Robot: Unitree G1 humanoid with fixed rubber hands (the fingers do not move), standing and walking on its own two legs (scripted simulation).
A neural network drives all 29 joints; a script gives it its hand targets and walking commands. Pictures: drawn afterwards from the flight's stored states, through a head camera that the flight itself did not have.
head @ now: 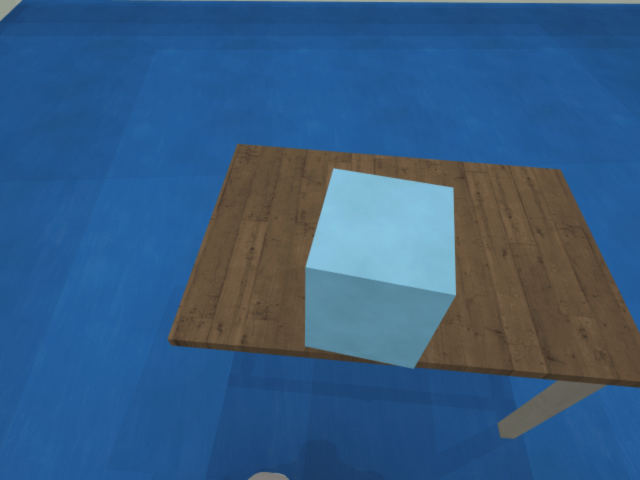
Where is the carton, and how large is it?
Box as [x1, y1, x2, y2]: [305, 168, 455, 368]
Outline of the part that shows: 333,168 305,267 305,345 413,368 455,295 453,189 452,187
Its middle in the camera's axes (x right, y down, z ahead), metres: +0.09 +0.05 +0.67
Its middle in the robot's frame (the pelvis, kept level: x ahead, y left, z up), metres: +0.45 -0.07 -0.08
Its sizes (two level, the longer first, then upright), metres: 0.210 0.200 0.250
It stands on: a table, 0.56 m high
